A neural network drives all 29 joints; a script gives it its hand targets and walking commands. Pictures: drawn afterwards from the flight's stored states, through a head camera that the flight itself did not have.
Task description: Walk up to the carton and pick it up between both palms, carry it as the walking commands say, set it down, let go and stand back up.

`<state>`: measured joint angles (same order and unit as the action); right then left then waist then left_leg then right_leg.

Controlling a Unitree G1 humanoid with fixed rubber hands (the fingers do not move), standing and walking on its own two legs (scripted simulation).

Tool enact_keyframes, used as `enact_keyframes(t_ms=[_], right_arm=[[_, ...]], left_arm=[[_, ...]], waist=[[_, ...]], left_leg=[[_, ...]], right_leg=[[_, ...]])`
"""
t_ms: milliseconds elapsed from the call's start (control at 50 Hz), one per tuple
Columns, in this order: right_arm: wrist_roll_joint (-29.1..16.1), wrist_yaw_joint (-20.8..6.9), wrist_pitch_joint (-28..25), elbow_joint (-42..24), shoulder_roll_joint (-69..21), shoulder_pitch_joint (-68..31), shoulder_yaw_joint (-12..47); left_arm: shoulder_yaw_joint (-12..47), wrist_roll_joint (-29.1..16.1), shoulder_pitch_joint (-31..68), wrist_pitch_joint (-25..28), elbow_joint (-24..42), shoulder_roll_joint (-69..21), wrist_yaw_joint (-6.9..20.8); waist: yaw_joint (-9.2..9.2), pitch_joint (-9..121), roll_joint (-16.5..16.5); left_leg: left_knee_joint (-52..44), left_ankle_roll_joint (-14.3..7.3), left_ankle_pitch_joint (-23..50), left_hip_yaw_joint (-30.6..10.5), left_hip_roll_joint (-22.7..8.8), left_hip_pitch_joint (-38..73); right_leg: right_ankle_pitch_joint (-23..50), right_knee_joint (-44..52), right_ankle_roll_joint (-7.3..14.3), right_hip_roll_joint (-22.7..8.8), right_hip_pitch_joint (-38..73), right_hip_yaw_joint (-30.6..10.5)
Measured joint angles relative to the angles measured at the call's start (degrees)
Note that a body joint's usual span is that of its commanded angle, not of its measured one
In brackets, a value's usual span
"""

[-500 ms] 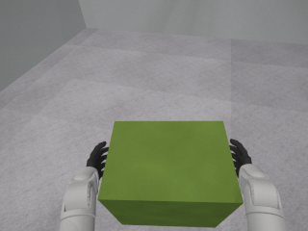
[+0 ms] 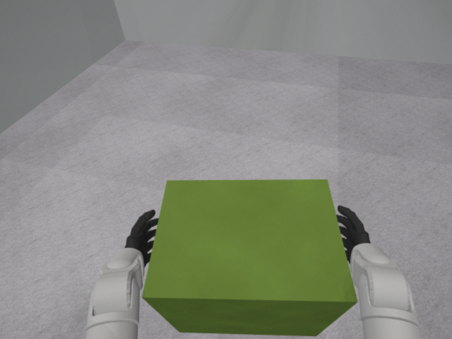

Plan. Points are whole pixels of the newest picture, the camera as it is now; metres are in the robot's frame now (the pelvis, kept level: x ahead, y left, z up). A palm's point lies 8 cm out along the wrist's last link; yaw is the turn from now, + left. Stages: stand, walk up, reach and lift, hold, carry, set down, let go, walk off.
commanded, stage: hold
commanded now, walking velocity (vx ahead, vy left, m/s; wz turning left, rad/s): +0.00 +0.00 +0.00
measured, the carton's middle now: (246, 263) +0.28 +0.00 -0.04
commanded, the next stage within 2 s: carry in 0.16 s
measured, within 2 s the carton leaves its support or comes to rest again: neither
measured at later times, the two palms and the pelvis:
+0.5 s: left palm (140, 264) +0.24 +0.18 +0.04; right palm (375, 274) +0.23 -0.20 +0.04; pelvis -0.03 +0.01 -0.04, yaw -1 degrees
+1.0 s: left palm out of the picture +0.09 +0.20 +0.06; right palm out of the picture +0.06 -0.18 +0.07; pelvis -0.18 +0.03 -0.02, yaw -5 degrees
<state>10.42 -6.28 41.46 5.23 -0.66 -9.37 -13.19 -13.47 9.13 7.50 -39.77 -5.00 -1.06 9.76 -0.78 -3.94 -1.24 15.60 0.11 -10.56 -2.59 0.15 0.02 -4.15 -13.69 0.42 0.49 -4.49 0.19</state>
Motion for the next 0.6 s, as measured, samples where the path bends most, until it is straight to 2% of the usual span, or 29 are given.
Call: enact_keyframes(t_ms=[140,280,440,520,600], right_arm=[[-0.14,0.1,0.09,-0.35,0.14,0.22,0.23],[-1.45,0.78,3.1,-2.89,0.13,-1.04,-0.2],[-5.21,3.09,12.78,-11.05,0.81,-1.4,0.56],[-7.02,3.79,18.19,-16.95,1.27,0.66,0.6],[-9.51,3.97,21.46,-20.55,2.28,2.67,-0.26]], left_arm=[[0.2,-0.07,-0.21,-0.07,0.31,0.02,-0.12],[0.82,-1.69,1.81,-3.81,2.73,1.12,-0.92],[1.26,-5.04,2.06,-13.9,11.37,1.92,-3.21],[1.29,-6.24,-0.13,-19.04,17.34,0.61,-4.51],[1.51,-5.59,-2.38,-22.57,22.15,-2.04,-5.57]], waist=[[0.21,-0.1,0.09],[1.08,7.19,1.15],[2.02,8.99,2.36],[2.25,8.43,1.59],[2.55,7.5,2.7]], left_leg=[[0.2,-0.05,-0.08,0.06,0.06,-0.08],[13.72,-0.16,-6.08,0.68,1.05,-12.61],[24.08,-0.64,-9.57,2.02,1.64,-21.47],[27.56,-0.62,-10.0,1.91,0.95,-24.68],[33.34,-0.92,-16.73,4.83,0.7,-27.0]], right_leg=[[-0.03,-0.15,-0.05,-0.04,-0.07,-0.09],[-6.69,-15.18,-0.64,-0.81,-13.51,-0.52],[-9.82,-25.78,-0.89,-1.11,-22.96,-1.7],[-9.06,-27.1,-0.54,-0.56,-25.14,-1.28],[-6.11,-24.83,-1.11,-1.92,-26.1,-1.12]])
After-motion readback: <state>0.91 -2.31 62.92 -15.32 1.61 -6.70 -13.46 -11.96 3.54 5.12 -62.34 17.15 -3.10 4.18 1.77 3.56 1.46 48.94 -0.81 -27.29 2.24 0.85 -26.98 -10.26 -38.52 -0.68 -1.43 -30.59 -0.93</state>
